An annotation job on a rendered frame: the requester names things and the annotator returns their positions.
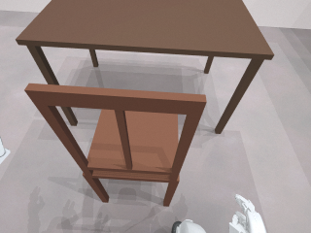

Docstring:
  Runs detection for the left robot hand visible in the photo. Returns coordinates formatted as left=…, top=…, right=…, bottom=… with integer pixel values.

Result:
left=0, top=136, right=11, bottom=164

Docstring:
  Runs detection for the robot right thigh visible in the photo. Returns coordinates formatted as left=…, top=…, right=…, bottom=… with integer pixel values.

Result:
left=176, top=222, right=206, bottom=233

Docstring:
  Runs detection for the table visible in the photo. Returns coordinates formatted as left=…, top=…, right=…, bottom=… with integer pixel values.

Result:
left=16, top=0, right=274, bottom=134

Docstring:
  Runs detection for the chair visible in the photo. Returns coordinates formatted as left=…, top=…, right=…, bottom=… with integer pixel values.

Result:
left=24, top=83, right=207, bottom=207

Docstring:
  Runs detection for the right robot hand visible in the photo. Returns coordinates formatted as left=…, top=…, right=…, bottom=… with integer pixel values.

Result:
left=229, top=194, right=267, bottom=233

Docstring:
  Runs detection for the right robot foot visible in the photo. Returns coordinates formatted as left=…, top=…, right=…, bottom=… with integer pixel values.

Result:
left=171, top=221, right=182, bottom=233

